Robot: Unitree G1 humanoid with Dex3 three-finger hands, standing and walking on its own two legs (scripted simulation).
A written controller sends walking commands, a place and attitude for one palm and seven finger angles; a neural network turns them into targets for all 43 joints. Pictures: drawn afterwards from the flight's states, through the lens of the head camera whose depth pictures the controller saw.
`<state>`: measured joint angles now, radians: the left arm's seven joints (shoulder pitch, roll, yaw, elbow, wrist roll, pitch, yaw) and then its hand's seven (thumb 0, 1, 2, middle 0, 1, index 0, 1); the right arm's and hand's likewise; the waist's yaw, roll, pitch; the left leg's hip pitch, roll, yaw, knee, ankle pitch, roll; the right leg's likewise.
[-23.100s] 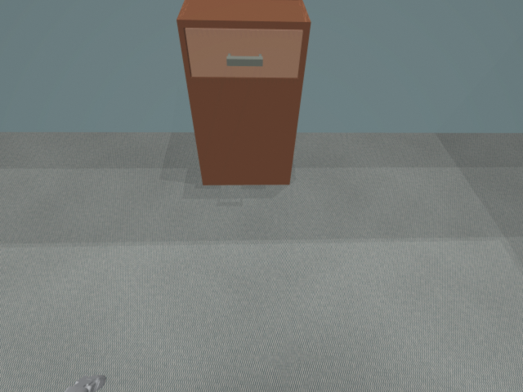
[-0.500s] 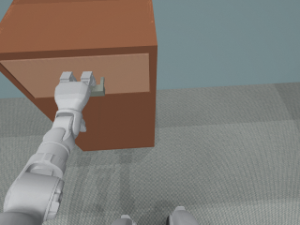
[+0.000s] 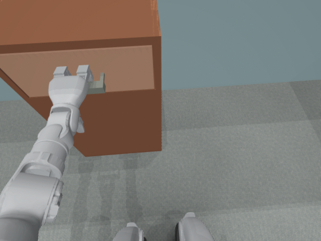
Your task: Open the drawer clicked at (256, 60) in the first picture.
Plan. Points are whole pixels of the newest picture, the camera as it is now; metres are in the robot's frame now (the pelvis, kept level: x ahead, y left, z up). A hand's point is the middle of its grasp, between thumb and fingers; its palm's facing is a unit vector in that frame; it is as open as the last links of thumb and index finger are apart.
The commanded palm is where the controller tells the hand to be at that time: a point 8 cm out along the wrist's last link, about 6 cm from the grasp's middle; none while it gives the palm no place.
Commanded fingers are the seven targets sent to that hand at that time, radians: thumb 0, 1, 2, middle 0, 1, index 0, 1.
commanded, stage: lower the fingers behind the handle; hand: left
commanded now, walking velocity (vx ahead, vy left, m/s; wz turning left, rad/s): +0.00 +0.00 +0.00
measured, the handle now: (82, 82) +0.55 +0.22 +0.01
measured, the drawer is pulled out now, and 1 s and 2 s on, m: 0.00 0.00 0.00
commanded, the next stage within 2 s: lift the fingers back up to retry in 0.26 s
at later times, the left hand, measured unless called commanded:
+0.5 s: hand (77, 100) +0.47 +0.22 +0.02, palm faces -0.03 +0.01 -1.00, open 14.2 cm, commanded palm +0.45 +0.23 +0.06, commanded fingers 0.00 -0.50 0.30 -0.30 -1.20 -0.30 -1.20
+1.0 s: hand (65, 88) +0.48 +0.23 +0.07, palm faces +0.00 -0.02 -1.00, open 13.8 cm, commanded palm +0.44 +0.23 +0.12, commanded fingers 0.00 -0.50 0.30 -0.30 -1.20 -0.30 -1.20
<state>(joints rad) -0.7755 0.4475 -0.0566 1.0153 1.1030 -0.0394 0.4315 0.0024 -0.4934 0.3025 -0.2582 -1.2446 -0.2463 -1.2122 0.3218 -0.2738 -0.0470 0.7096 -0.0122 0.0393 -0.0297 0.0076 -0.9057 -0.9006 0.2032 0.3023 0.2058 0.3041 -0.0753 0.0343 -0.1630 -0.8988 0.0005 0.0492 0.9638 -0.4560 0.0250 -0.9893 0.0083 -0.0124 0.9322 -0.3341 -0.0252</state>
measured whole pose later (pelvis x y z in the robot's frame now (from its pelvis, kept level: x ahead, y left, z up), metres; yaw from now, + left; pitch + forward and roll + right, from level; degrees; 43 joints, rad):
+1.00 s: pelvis +0.03 +0.01 +0.04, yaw +0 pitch +15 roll -1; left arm -0.66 0.40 -0.08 0.89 1.06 -0.01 0.35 0.00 -0.49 0.30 -0.32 -1.20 -0.32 -1.20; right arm 0.29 -0.25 -0.06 0.72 0.01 0.07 -0.03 0.01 -0.91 -0.90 0.20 0.30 0.21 0.30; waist -0.04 0.06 -0.13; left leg -0.58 -0.01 0.03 0.72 -0.40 0.03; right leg -0.66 0.01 -0.02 0.68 -0.29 -0.01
